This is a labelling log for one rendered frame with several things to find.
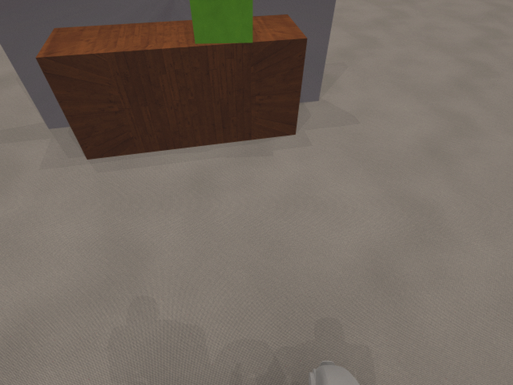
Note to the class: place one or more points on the carton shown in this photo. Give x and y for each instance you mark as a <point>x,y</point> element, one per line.
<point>222,21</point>

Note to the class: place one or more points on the pedestal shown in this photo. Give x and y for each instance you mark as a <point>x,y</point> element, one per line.
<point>147,87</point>

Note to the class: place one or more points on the robot right thigh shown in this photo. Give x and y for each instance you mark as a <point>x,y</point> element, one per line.
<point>331,375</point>

